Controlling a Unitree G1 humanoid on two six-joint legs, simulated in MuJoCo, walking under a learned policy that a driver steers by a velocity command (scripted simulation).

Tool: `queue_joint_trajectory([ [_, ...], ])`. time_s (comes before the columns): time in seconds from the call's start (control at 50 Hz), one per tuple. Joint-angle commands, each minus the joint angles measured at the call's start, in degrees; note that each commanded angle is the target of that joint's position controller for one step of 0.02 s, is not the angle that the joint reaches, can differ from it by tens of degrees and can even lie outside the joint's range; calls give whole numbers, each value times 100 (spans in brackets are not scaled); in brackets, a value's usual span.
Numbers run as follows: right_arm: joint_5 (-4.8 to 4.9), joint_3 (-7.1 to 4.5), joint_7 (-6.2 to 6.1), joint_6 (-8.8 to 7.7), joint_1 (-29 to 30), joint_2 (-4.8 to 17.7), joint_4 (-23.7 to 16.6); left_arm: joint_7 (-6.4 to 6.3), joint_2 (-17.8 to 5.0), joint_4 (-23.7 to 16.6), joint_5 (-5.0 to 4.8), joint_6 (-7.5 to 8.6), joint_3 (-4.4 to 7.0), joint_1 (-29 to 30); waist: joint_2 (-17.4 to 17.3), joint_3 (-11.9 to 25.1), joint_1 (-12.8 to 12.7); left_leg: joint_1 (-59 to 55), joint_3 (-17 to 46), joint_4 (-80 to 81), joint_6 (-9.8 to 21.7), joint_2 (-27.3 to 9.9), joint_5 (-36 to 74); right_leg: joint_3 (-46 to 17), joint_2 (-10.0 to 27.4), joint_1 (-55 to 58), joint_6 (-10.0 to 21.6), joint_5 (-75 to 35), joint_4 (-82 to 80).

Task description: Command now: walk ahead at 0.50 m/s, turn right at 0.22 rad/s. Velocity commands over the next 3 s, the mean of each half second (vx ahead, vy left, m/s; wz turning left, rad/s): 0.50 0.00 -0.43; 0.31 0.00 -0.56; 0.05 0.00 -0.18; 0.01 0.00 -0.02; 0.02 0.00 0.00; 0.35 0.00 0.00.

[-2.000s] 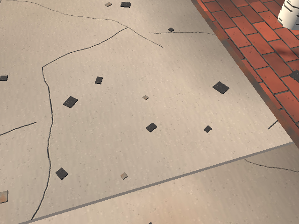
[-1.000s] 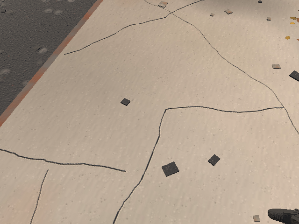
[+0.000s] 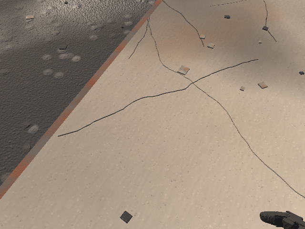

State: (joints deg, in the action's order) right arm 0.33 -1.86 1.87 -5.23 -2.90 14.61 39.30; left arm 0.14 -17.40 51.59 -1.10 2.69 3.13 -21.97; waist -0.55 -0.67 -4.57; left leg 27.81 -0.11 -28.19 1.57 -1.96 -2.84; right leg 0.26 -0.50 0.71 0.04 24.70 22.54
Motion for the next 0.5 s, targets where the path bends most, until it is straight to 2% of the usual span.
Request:
queue_joint_trajectory([
  [0.02, -104, -605, -110, -2, -2293, 1815, 217, -4, 99, -518, 79, 150, -137, -487, -1509, 2109, 935, -5069, 3174, 332, 1420, -2139, -938, -4, -178, -3555, 126, -85, 4151],
  [0.04, -64, -471, -114, 11, -2389, 1267, 196, 9, -386, -416, -48, 227, -28, -274, -1281, 2180, 1161, -4912, 3931, 883, 1401, -2184, -1767, -765, -60, -4157, 134, 830, 4963],
  [0.06, -50, -380, -133, -1, -2034, 1020, 188, 19, -755, -584, -172, 257, 95, 221, -928, 1326, 1145, -4260, 3113, 1016, 1155, -2014, -1816, -784, 205, -4515, 184, 417, 5186],
  [0.08, -59, -329, -142, -11, -1641, 884, 159, 0, -719, -670, -152, 250, 97, 540, -618, 873, 991, -3532, 2443, 1157, 1028, -1812, -1428, -632, 472, -4412, 183, -71, 5038],
  [0.1, -74, -282, -127, -34, -1320, 705, 174, -15, -668, -693, -73, 217, 123, 680, -487, 488, 833, -2894, 1938, 1382, 967, -1607, -1022, -621, 623, -4245, 161, -421, 4750],
  [0.14, -110, -254, -116, -120, -1002, 533, 219, -13, -482, -620, -81, 60, 150, 424, -645, 285, 534, -2213, 1221, 1748, 891, -1377, -509, -660, 803, -3674, 111, -811, 4472],
  [0.18, -107, -291, -129, -183, -919, 601, 318, -18, -288, -651, -81, -68, 139, 437, -500, 94, 422, -1937, 718, 1978, 932, -1374, -43, -647, 836, -3688, 41, -1024, 4307],
  [0.22, -132, -337, -168, -197, -958, 708, 425, -25, -234, -767, -42, -129, 145, 657, -338, -52, 419, -1961, 318, 2079, 953, -1380, 306, -698, 850, -3969, -32, -1435, 3955],
  [0.28, -134, -372, -232, -150, -1019, 816, 543, 53, -151, -894, -21, -104, 126, 1008, -278, -153, 504, -2133, -298, 2133, 853, -1245, 532, -569, 809, -4048, -54, -2297, 3017],
  [0.32, -108, -394, -266, -112, -1093, 906, 604, 130, -73, -1021, -6, -75, 87, 1401, -221, -259, 652, -2205, -628, 2153, 784, -1203, 581, -315, 761, -3920, -14, -2710, 2381],
  [0.38, -42, -445, -289, -20, -1381, 1033, 758, 226, -14, -1278, 1, -68, 43, 1965, -136, -444, 872, -2674, -869, 2063, 749, -1361, 692, -53, 706, -4017, 103, -2697, 1782],
  [0.42, 22, -480, -284, 67, -1495, 1102, 847, 284, -55, -1436, -7, -77, 50, 2178, -166, -509, 904, -3102, -977, 1856, 688, -1480, 1005, 85, 647, -4108, 227, -2372, 1548],
  [0.46, 75, -518, -294, 151, -1426, 1222, 865, 331, -164, -1543, -5, -92, 104, 2142, -285, -399, 755, -3374, -1133, 1386, 574, -1537, 2265, 330, 436, -3806, 416, -1854, 1420],
  [0.48, 103, -544, -311, 190, -1364, 1313, 848, 336, -264, -1548, -3, -110, 161, 1958, -404, -206, 604, -3451, -1206, 965, 509, -1531, 3278, 509, 238, -3430, 533, -1545, 1443],
  [0.5, 126, -564, -327, 239, -1289, 1382, 828, 329, -419, -1471, -16, -128, 255, 1502, -484, 78, 319, -3425, -1282, 262, 438, -1481, 4114, 664, 0, -2821, 673, -1296, 1431],
])
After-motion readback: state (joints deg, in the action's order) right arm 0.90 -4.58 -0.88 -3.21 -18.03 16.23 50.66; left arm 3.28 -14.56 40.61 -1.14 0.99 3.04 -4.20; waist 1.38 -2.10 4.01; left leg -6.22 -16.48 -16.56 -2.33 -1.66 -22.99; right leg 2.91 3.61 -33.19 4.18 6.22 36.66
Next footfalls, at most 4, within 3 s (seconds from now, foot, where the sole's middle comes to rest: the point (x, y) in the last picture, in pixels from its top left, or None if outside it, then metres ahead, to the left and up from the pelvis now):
0.54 right None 0.41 -0.17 -0.76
0.98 left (190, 183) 0.68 -0.10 -0.76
1.30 right None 0.47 -0.26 -0.76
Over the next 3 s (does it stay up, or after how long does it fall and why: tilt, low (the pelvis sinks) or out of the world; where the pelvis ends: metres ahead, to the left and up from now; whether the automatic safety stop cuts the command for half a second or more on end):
stays up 0.70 -0.23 0.02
